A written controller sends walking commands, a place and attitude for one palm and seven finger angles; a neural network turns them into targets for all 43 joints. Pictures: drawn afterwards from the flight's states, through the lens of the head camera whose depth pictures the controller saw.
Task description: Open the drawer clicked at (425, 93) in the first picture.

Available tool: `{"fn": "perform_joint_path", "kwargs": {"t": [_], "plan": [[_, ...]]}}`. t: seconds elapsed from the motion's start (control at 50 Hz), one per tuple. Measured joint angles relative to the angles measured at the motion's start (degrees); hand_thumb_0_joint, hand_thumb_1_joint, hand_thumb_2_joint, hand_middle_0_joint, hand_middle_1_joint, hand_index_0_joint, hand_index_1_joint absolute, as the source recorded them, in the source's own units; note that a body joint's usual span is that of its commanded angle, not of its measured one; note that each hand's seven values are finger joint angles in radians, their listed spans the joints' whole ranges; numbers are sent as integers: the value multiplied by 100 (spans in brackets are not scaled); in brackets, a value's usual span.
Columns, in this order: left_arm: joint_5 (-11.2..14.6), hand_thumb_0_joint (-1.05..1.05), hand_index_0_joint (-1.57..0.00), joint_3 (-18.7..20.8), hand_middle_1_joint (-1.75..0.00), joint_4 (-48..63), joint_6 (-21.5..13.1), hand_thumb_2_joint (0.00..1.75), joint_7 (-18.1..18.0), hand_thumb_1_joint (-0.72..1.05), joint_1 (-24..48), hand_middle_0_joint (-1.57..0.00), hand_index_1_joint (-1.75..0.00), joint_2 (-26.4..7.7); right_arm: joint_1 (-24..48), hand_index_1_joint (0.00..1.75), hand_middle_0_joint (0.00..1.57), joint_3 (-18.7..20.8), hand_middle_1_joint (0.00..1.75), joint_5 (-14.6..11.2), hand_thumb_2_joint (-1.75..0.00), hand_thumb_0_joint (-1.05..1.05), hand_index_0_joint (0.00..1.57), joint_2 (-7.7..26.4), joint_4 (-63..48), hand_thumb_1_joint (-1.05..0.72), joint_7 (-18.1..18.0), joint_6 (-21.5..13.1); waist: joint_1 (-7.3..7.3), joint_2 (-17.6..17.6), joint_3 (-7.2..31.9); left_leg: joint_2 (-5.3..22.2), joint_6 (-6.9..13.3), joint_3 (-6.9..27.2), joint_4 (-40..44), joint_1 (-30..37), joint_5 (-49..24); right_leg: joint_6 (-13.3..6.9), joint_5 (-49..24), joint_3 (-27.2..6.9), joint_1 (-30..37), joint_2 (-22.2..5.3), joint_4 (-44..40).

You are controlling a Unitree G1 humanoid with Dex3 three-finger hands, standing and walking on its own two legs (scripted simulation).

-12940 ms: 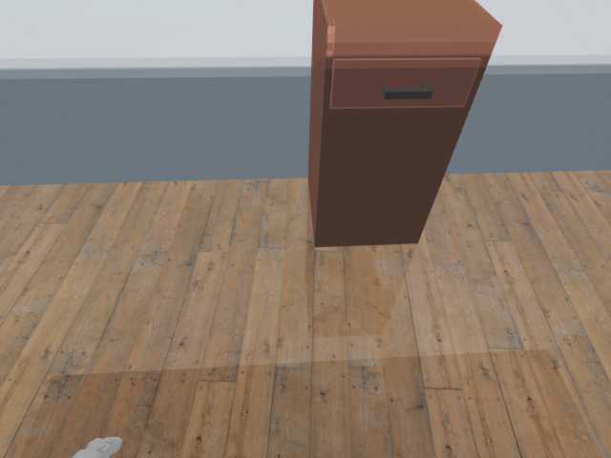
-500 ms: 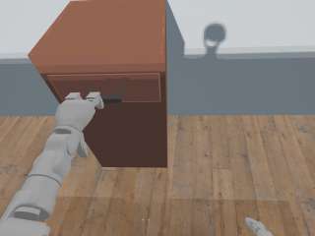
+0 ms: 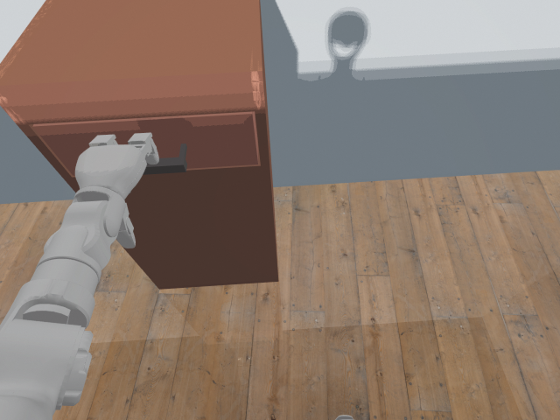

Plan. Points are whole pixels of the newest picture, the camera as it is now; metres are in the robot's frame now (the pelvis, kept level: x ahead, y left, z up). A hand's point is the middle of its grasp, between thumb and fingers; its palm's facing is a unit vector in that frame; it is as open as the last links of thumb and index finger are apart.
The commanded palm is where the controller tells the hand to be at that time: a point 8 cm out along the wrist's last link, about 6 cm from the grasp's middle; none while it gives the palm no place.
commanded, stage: move the hooked fingers above the handle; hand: left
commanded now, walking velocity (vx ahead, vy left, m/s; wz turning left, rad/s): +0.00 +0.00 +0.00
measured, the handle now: (153, 158) +0.58 +0.26 -0.02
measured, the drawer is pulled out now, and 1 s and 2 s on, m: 0.00 0.00 0.00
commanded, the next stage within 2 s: lower the fingers behind the handle in 1.24 s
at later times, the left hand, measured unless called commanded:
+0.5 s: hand (135, 165) +0.51 +0.25 +0.04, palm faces -0.05 -0.01 -1.00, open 13.8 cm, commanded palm +0.50 +0.26 +0.09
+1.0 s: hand (129, 165) +0.51 +0.26 +0.04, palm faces -0.05 -0.03 -1.00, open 13.8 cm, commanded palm +0.50 +0.26 +0.09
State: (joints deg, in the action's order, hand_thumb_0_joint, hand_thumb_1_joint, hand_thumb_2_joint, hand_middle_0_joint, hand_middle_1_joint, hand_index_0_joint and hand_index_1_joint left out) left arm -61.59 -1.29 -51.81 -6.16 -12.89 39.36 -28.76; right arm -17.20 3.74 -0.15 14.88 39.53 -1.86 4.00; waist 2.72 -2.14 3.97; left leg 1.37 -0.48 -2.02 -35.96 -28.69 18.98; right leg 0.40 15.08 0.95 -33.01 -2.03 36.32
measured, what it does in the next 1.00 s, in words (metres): stands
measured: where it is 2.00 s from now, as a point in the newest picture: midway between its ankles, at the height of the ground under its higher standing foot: outside the picture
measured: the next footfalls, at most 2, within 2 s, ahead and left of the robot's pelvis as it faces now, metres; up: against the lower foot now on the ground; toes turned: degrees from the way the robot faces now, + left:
none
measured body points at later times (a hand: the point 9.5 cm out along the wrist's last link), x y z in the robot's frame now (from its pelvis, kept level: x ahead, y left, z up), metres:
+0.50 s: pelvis +0.00 +0.01 -0.01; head +0.11 +0.01 +0.42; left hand +0.50 +0.25 +0.09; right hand -0.01 -0.27 -0.14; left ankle -0.02 +0.13 -0.72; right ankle +0.02 -0.12 -0.72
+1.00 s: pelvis +0.01 +0.02 -0.01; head +0.12 +0.02 +0.42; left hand +0.51 +0.26 +0.09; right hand +0.00 -0.26 -0.14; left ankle -0.02 +0.13 -0.72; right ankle +0.02 -0.12 -0.72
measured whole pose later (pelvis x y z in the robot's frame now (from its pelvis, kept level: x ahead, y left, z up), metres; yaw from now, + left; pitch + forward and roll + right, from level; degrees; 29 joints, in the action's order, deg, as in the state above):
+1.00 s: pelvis +0.01 +0.02 -0.01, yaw -1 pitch +20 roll -1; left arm -62.9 2.6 -61.8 -6.4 -13.9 50.0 -33.9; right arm -21.6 3.4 1.8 14.8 41.4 -0.1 6.3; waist 7.0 -2.6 6.9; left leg 2.1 0.7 -2.1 -43.9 -40.4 23.0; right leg 1.7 16.5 0.6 -43.0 -1.4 40.0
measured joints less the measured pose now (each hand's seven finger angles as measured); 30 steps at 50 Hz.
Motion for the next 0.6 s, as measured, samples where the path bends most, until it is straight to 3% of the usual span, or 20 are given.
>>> {"fn": "perform_joint_path", "kwargs": {"t": [0.4, 0.6], "plan": [[-180, 0, -32, 269, -120, -991, -136, 30, -158, -49, 1001, -32, -120, -376, -404, 30, 20, 31, 30, 163, -89, 0, 21, 59, 176, -91, 102, 80, 386, 25, 201, 40, 75, -19, -574, -927, 242, 75, 76, -38, -826, 32, 311], [-221, 0, -32, 280, -120, -1484, 86, 30, -137, -49, 1525, -31, -120, -580, -483, 30, 20, -53, 30, 196, -89, 0, 21, 35, 209, -91, 146, 99, 573, 0, 234, 46, 118, -27, -800, -1296, 327, 119, 93, -55, -1152, 36, 429]]}}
